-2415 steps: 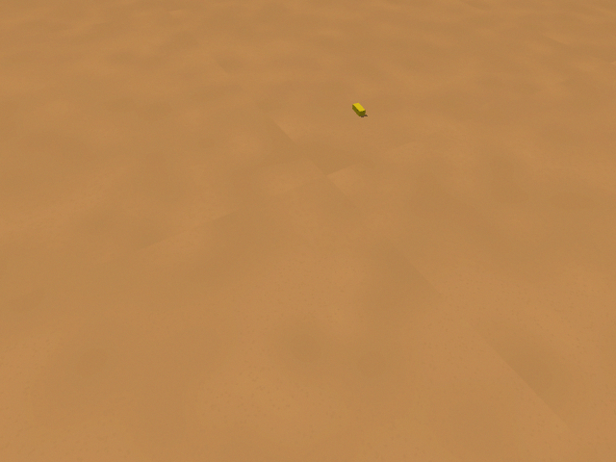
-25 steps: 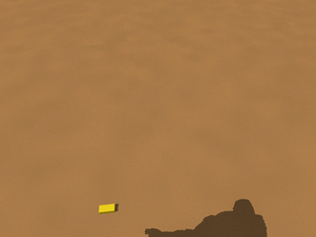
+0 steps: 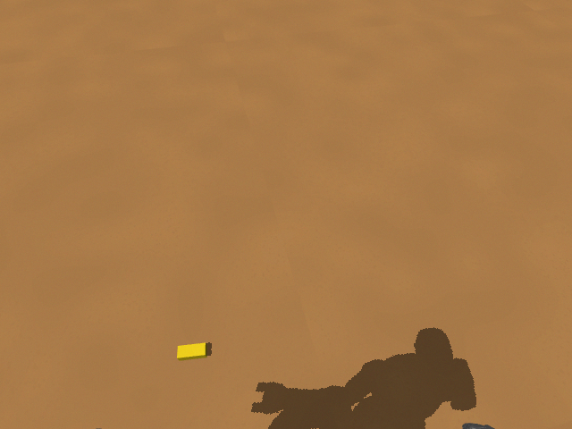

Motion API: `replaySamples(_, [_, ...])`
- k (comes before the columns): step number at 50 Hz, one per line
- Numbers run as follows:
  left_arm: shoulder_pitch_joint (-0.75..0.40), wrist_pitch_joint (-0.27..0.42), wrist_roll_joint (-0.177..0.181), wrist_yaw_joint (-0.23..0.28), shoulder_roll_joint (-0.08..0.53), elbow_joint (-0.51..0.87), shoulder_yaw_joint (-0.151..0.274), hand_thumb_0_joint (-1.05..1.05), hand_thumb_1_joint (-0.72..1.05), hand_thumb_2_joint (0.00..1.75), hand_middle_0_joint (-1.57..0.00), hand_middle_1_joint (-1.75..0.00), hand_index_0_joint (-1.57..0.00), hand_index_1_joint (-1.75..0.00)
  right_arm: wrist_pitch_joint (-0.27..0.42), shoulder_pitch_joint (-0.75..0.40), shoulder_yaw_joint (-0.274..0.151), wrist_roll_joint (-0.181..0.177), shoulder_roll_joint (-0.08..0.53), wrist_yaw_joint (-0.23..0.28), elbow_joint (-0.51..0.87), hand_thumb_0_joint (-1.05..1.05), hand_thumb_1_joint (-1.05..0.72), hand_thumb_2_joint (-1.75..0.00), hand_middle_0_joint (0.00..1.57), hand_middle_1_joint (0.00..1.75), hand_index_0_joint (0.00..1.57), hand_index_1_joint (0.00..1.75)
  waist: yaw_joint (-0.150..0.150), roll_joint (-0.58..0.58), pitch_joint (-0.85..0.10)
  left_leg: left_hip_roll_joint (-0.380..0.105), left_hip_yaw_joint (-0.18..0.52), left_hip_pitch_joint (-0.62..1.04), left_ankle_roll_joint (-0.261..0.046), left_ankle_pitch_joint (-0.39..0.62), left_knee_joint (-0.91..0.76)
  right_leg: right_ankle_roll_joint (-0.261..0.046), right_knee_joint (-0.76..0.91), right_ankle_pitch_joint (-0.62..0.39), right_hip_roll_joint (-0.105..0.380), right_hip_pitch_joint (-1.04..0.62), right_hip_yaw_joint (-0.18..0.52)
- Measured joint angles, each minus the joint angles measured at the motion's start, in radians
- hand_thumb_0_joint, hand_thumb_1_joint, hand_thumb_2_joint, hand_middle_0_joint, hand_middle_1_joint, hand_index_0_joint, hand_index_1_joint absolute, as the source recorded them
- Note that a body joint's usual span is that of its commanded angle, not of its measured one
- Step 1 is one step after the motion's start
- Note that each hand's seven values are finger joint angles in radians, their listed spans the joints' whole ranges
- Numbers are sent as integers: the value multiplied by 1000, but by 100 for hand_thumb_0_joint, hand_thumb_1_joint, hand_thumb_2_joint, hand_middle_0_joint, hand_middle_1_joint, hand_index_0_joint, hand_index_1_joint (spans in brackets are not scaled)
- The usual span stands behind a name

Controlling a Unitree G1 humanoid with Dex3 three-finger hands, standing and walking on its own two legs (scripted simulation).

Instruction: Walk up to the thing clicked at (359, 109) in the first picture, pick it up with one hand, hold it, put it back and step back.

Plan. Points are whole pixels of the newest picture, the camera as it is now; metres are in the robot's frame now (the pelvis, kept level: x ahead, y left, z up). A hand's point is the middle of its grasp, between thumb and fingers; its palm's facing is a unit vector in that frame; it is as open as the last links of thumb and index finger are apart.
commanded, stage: step back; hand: left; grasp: from above
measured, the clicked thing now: (192, 351) +0.43 +0.31 -0.76
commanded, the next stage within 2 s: none
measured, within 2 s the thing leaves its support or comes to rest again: neither
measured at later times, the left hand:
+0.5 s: hand out of the picture +0.06 +0.30 -0.18, palm faces -0.03 -0.94 -0.35, open 7.4 cm
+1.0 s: hand out of the picture -0.02 +0.29 -0.14, palm faces -0.05 -0.91 -0.40, open 7.4 cm
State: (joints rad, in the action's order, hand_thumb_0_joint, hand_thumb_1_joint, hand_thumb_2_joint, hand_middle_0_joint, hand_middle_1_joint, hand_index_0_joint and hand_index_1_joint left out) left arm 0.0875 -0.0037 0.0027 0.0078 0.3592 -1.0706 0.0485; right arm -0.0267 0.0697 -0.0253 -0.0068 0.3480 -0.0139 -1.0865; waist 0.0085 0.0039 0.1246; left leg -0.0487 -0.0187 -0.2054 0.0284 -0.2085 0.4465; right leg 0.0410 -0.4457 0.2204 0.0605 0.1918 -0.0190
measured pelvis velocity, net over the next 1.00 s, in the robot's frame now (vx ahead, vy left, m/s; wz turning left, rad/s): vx -0.17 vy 0.04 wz -0.05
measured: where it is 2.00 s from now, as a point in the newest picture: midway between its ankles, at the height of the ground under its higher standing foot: outside the picture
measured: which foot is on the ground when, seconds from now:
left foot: down 0.00-0.14, up 0.16-0.34, down 0.36-0.78, up 0.80-1.00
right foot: down 0.00-0.36, up 0.38-0.72, down 0.74-1.00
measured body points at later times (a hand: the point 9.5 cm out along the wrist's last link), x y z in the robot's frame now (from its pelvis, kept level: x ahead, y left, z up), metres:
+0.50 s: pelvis -0.08 +0.04 -0.01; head +0.00 +0.08 +0.43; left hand +0.07 +0.35 -0.16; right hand -0.04 -0.27 -0.12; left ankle -0.10 +0.13 -0.74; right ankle -0.05 -0.12 -0.69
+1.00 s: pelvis -0.17 +0.04 -0.01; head -0.10 +0.03 +0.43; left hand -0.02 +0.34 -0.11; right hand -0.07 -0.27 -0.14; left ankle -0.22 +0.19 -0.67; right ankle -0.12 -0.06 -0.74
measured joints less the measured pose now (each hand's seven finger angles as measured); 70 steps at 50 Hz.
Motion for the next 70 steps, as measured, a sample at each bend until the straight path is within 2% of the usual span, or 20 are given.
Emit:
replaySamples(6, [-19,-16,-10,2,32,57,9,0,90,90,-20,-30,-20,-30,-25,-28,-21,-4,25,-4,60,1,-91,-90,21,30,20,30,1,-2,51,-9,8,-92,-3,-21,105,-13,-115,27,-8,96,0])
replaySamples(8, [-17,-18,-15,-1,26,72,10,0,90,90,-20,-30,-20,-30,-35,-31,-28,-4,41,-4,75,1,-91,-90,20,30,20,30,4,-17,58,-5,25,-129,-26,-51,172,-16,-140,31,-11,114,-5])
replaySamples(11, [-12,-21,-33,-4,12,97,11,0,90,90,-20,-30,-20,-30,-48,-26,-37,0,59,-5,99,1,-91,-90,20,30,20,30,-6,-9,64,68,45,-183,-50,-240,400,-20,-163,27,9,142,19])
replaySamples(13, [-10,-26,-41,-1,9,113,11,0,90,90,-21,-30,-20,-30,-45,-9,-39,-5,63,-8,117,1,-91,-90,20,30,20,30,-5,-2,56,99,44,-190,-62,-286,488,-19,-162,15,22,163,29])
replaySamples(18, [-37,-41,-37,6,31,168,14,0,90,90,-21,-30,-20,-30,-20,61,-33,5,54,-3,134,1,-91,-90,20,30,20,30,14,18,29,79,32,-61,-56,-221,259,14,-224,18,35,243,20])
replaySamples(19, [-52,-45,-31,8,43,178,17,0,90,90,-21,-30,-20,-30,-17,65,-35,17,38,3,128,1,-91,-90,20,30,20,30,10,47,45,96,22,-52,-61,-240,246,-6,-260,29,44,261,43])
replaySamples(21, [-66,-53,-23,20,52,192,25,0,90,90,-21,-30,-20,-30,-17,77,-28,33,9,5,123,1,-91,-90,20,30,20,30,-6,79,71,99,0,-50,-70,-227,253,-42,-363,187,-15,289,129])
replaySamples(23, [-61,-59,-22,29,48,190,25,0,90,90,-20,-30,-20,-30,-18,95,-21,38,-8,6,129,1,-91,-90,20,30,20,30,9,72,73,82,11,-52,-75,-200,235,-56,-475,282,-98,306,169])
replaySamples(27, [-40,-62,-14,25,33,193,15,0,90,90,-20,-30,-20,-30,-17,118,-20,39,-21,28,143,1,-91,-90,21,30,20,30,18,66,69,80,6,-43,-77,-133,148,-68,-583,233,-165,313,188])
replaySamples(32, [7,-52,-23,16,11,199,11,0,90,90,-20,-30,-20,-30,-11,101,-32,28,-8,45,177,1,-91,-90,21,30,20,30,17,40,83,83,-29,-43,-92,-117,144,-42,-485,223,-145,224,137])
replaySamples(37, [38,-40,-32,9,4,195,21,0,90,90,-20,-30,-20,-30,-13,74,-29,17,8,39,205,1,-91,-90,21,30,20,30,7,12,77,75,-66,-82,-87,-148,229,-62,-229,132,-108,97,82])
replaySamples(40, [41,-29,-38,5,-19,191,19,0,90,90,-20,-30,-20,-30,-26,47,-29,3,19,37,196,1,-91,-90,21,30,20,30,20,-61,82,46,-8,-107,-71,-154,297,-80,-189,94,-146,72,45])
replaySamples(43, [45,-24,-37,2,-5,218,20,0,90,90,-21,-30,-20,-30,-34,35,-18,-1,-1,35,198,1,-91,-90,21,30,20,30,-10,-16,70,121,62,-164,-42,-322,517,-92,-184,73,-115,92,75])
replaySamples(47, [28,-26,-34,8,-12,257,24,0,90,90,-21,-30,-20,-30,-22,46,-8,-3,14,32,215,1,-91,-90,21,30,20,30,-25,0,55,164,147,-198,-24,-335,680,-85,-127,12,-86,120,80])
replaySamples(53, [6,-29,-43,10,-26,321,15,0,90,90,-21,-30,-20,-30,-13,65,-13,3,56,45,220,1,-91,-90,21,30,20,30,-18,-20,65,103,119,-112,0,-316,445,-62,-130,-36,-76,178,47])
replaySamples(56, [-1,-43,-36,4,-10,336,12,0,90,90,-21,-30,-20,-30,-4,78,-20,15,51,41,216,1,-91,-90,20,30,20,30,-7,2,76,82,69,-42,-20,-177,219,-45,-190,-30,-59,215,30])
replaySamples(58, [2,-57,-32,2,14,323,19,0,90,90,-21,-30,-20,-30,-4,78,-20,30,21,34,206,1,-91,-90,20,30,20,30,-24,67,90,111,31,-30,-45,-142,207,-44,-241,21,-45,234,80])
replaySamples(61, [31,-77,-37,6,17,280,30,0,90,90,-20,-30,-20,-30,-3,104,-11,43,8,17,209,1,-91,-90,21,30,20,30,2,49,59,74,54,-57,-61,-127,211,-47,-495,261,-146,291,139])
replaySamples(64, [67,-75,-27,0,35,264,43,0,90,90,-20,-30,-20,-30,-4,117,-7,50,-4,19,205,1,-91,-90,21,30,20,30,-9,51,32,43,53,-65,-54,-68,142,-53,-719,252,-204,316,190])
replaySamples(70, [133,-68,-34,-1,66,250,64,0,90,90,-20,-30,-20,-30,13,86,-16,34,-4,30,246,1,-90,-90,21,30,20,30,-39,70,41,17,16,-113,-44,5,102,-6,-760,228,-172,232,228])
